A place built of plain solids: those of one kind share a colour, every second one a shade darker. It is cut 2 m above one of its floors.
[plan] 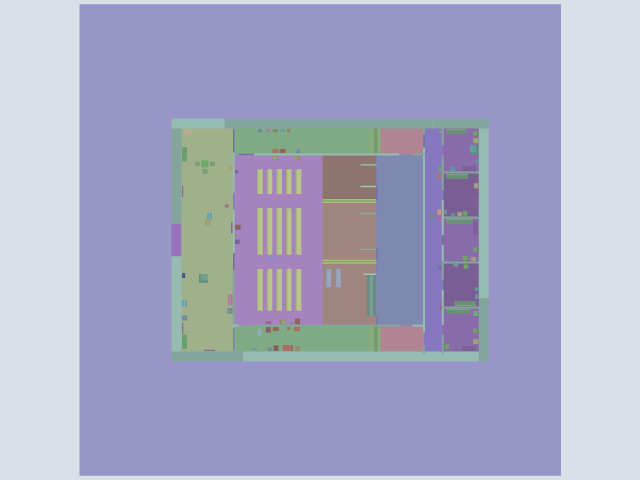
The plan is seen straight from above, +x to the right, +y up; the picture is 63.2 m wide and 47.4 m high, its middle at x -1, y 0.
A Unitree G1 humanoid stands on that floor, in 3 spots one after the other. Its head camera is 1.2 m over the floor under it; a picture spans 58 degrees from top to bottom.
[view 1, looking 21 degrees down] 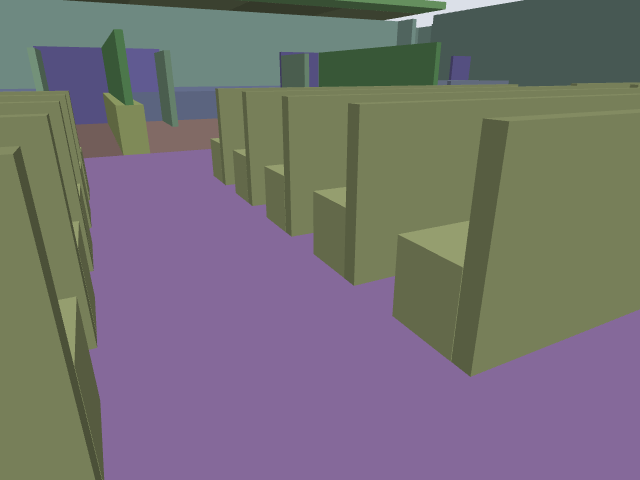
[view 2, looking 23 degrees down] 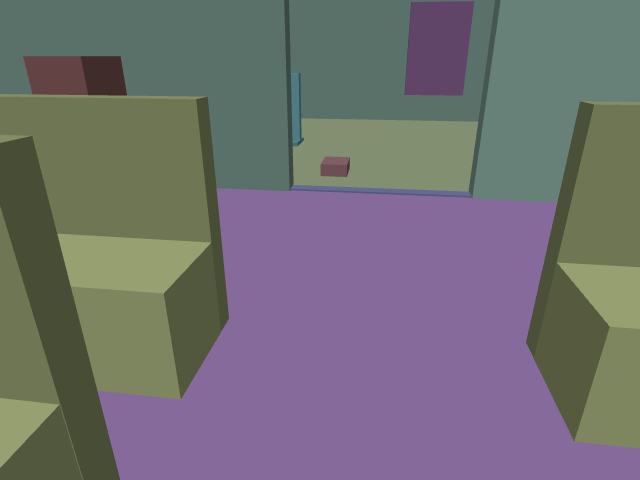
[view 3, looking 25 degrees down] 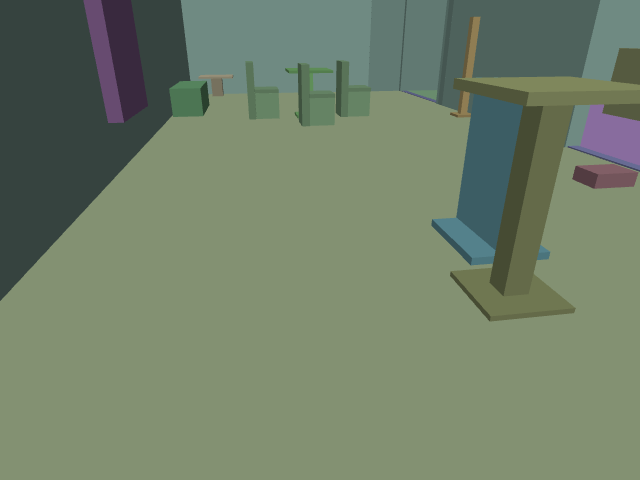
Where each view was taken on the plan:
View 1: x -8.27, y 4.40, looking -27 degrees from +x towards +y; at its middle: seats_parterre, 2.95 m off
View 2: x -5.46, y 3.85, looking -172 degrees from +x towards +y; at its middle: floor_parterre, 3.07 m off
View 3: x -13.37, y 0.00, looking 81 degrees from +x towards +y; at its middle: floor_foyer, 2.84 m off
